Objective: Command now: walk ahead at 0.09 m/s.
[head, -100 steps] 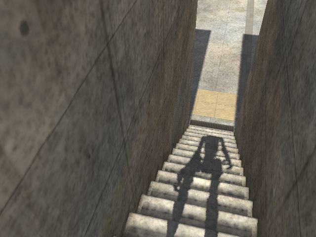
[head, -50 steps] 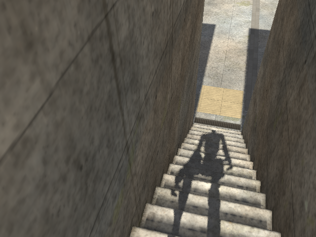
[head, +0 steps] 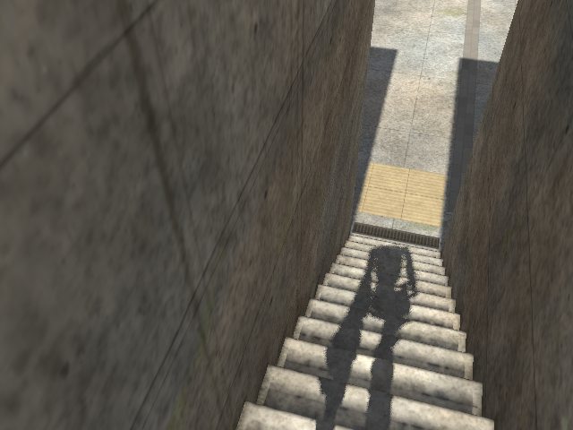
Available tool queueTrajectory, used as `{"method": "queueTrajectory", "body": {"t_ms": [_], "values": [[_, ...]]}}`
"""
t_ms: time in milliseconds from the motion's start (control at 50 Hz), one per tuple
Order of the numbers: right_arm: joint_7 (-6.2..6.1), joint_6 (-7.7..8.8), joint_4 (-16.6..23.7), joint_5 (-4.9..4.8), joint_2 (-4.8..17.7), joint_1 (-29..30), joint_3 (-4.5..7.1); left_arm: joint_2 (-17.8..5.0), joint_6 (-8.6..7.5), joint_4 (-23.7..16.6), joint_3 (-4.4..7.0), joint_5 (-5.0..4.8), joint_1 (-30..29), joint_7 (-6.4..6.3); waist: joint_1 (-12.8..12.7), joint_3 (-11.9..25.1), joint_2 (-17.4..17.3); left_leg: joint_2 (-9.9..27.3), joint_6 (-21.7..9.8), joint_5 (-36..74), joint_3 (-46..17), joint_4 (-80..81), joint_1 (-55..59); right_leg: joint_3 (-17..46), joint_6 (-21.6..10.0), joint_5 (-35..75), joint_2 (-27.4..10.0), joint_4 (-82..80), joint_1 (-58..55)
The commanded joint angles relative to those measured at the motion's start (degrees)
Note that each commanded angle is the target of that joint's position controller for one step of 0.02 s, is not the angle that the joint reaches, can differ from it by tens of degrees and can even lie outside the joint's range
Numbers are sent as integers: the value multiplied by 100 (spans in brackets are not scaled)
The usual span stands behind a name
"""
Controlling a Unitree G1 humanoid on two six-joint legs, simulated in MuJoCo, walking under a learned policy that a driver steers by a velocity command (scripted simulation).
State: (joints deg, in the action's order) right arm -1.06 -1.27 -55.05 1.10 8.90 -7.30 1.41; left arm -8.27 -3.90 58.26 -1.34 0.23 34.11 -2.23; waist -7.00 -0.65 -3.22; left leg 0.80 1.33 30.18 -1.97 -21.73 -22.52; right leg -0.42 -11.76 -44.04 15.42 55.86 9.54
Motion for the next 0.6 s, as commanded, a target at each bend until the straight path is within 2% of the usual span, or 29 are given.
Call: {"method": "queueTrajectory", "body": {"t_ms": [20, 40, 80, 100, 120, 140, 160, 180, 200, 220, 240, 260, 280, 300, 320, 340, 360, 380, 400, 420, 440, 460, 480, 500, 520, 540, 560, 580, 600], "values": [[-1, 119, 114, -60, 513, -293, 99, -449, 94, -12, 100, 134, 719, 88, -278, -1021, 504, 178, 37, 70, 317, 1064, 148, 1975, 379, 5913, -1321, -212, 498], [-17, 139, 78, -16, 570, -320, 124, -473, 148, -25, 112, 67, 720, 113, -305, -1041, 403, 217, -13, 50, 532, 1222, 524, 1988, 454, 6161, -1337, 64, 689], [-40, 84, -154, 90, 753, -982, 224, -635, 244, -57, 116, -36, 796, 113, -72, -830, 83, 383, -177, -188, 769, 1450, 1814, 1918, 640, 6383, -1331, 1012, 1360], [-83, 135, -482, 52, 980, -1927, 316, -854, 289, -47, 176, 34, 642, 113, 265, -648, -288, 776, -391, 421, 630, 1458, 2986, 1483, 725, 5215, -1163, 2211, 2315], [-47, 111, -689, 56, 1159, -3033, 386, -960, 309, -165, 292, -129, 461, 76, 921, 259, -1154, 1950, -1349, 2912, -311, 6, 5326, 776, 1049, 814, -644, 4866, 4338], [5, 178, -455, -192, 716, -3269, 206, -868, 275, -207, 295, -115, 438, 26, 1189, 1602, -635, 2573, -1998, 3332, -790, -1270, 6292, 266, 1068, -2218, -411, 6786, 5066], [26, 281, -318, -349, 415, -3109, 91, -824, 233, -338, 295, 48, 55, 19, 1161, 1704, 87, 2572, -2237, 3001, -673, -1179, 5598, 608, 917, -2093, -563, 6917, 5269], [-91, 336, -128, -325, 447, -2636, -4, -759, 272, -435, 298, 100, -236, -18, 881, 1383, 675, 2475, -2358, 1893, -480, -852, 4497, 652, 909, -1263, -748, 6518, 4933], [-364, 379, -27, -319, 1005, -1918, 149, -440, 479, -382, 196, 298, -192, -68, 550, 1113, -19, 2821, -2935, -525, -1215, -22, 2941, 543, 1079, 43, -876, 6413, 4406], [-423, 311, 167, -166, 867, -1553, 73, -607, 720, -401, 225, 475, -558, -180, 369, 638, 423, 2587, -2934, -505, -942, 175, 1721, 386, 1147, 535, -858, 6674, 4025], [-422, 325, 239, -98, 862, -1494, 25, -736, 824, -709, 249, 496, -1020, -198, 378, 100, 418, 1997, -2474, -1543, -649, 79, 1046, 662, 1250, 1684, -907, 6003, 4253], [-431, 334, 238, -155, 677, -1637, -89, -665, 858, -789, 227, 413, -1305, -182, 444, -144, 436, 1766, -2281, -1330, -501, -9, 486, 600, 1284, 2109, -836, 5830, 4152], [-500, 365, 282, -222, 617, -1676, -142, -510, 925, -942, 211, 302, -1607, -98, 378, -458, 666, 1692, -2149, -1187, -286, -102, -211, 685, 1325, 2972, -873, 4870, 3869], [-534, 415, 301, -230, 728, -1792, -145, -314, 946, -1196, 126, 289, -1955, -29, 405, -416, 334, 1583, -2072, -1162, -356, -298, -350, 689, 1447, 3401, -821, 4576, 3981], [-532, 416, 313, -171, 804, -1905, -154, -250, 944, -1248, 103, 297, -1947, 29, 469, -144, 157, 1454, -1990, -1246, -401, -398, -111, 786, 1503, 3616, -809, 4110, 3897], [-513, 419, 384, -155, 732, -1920, -194, -267, 925, -1290, 139, 193, -1896, 91, 363, 3, -113, 1177, -1706, -1533, -177, -556, -114, 802, 1586, 3690, -853, 3223, 3496], [-504, 384, 498, -87, 605, -1691, -288, -290, 905, -1309, 104, 250, -1838, 99, 378, 245, -312, 916, -1481, -2541, -86, -465, -68, 784, 1601, 4024, -1010, 2140, 3115], [-504, 356, 696, -83, 566, -1413, -311, -319, 895, -1276, 97, 221, -1839, 101, 346, 330, -441, 820, -1342, -3129, 88, -279, -479, 602, 1604, 4501, -1101, 1051, 2116], [-480, 397, 800, -112, 631, -1210, -349, -320, 943, -1049, 103, 224, -1522, 78, 255, 571, -620, 977, -1294, -3783, -206, -108, -974, 631, 1591, 5100, -1168, 1213, 978], [-399, 434, 867, -162, 753, -918, -295, -475, 972, -1025, 130, 288, -1412, 20, 79, 671, -859, 1083, -1249, -4530, -225, -64, -1193, 483, 1526, 5000, -1235, 1080, 427], [-349, 393, 969, -218, 849, -412, -254, -530, 940, -1032, 102, 334, -1411, 38, -14, 566, -1340, 1013, -1175, -5051, -221, -21, -1442, 268, 1453, 4324, -1340, 912, 82], [-247, 401, 984, -205, 932, -332, -183, -781, 933, -1041, 130, 376, -1268, -11, -4, 273, -1635, 996, -1133, -5714, -214, 18, -1700, -90, 1341, 3616, -1343, 647, -226], [-192, 382, 907, -132, 912, -471, -157, -967, 908, -974, 174, 382, -1080, -37, 5, -122, -1514, 1009, -1157, -6107, -337, -159, -1948, -277, 1223, 2783, -1371, 192, -475], [-216, 188, 802, -1, 807, -1174, -139, -965, 762, -1153, 158, 208, -1511, 45, 473, -797, -988, 938, -1223, -6728, -593, -186, -840, -93, 1013, 222, -1415, -2335, 556], [-247, 32, 742, 149, 616, -1476, -180, -814, 660, -935, 172, 185, -1360, 156, 631, -930, -320, 814, -1123, -6781, -877, -838, -879, -234, 981, 403, -1316, -2978, 74], [-247, -3, 653, 93, 473, -1918, -134, -954, 388, -777, 262, 151, -767, 179, 683, -1038, 732, 498, -959, -6655, -705, -2320, -1594, 855, 747, 505, -1674, -2990, -444], [-180, 75, 1087, -85, 693, -1527, -55, -1786, 305, -676, 463, -38, -15, 190, 370, -1143, 2436, -294, -677, -7380, 362, -3312, -3166, 3400, -37, -529, -2894, -3708, -654], [-161, 208, 1270, -66, 1201, -478, 140, -1910, 221, -584, 542, -182, 409, 182, -186, -1660, 2064, -383, -501, -7051, 77, -3876, -4310, 5027, -267, -755, -3335, -4525, -726], [-51, 324, 1321, -146, 1179, -99, 177, -1703, 109, -625, 467, -99, 351, 90, -129, -1714, 1412, -185, -480, -6391, -391, -3891, -4418, 4994, -265, -650, -3359, -4437, -725]]}}
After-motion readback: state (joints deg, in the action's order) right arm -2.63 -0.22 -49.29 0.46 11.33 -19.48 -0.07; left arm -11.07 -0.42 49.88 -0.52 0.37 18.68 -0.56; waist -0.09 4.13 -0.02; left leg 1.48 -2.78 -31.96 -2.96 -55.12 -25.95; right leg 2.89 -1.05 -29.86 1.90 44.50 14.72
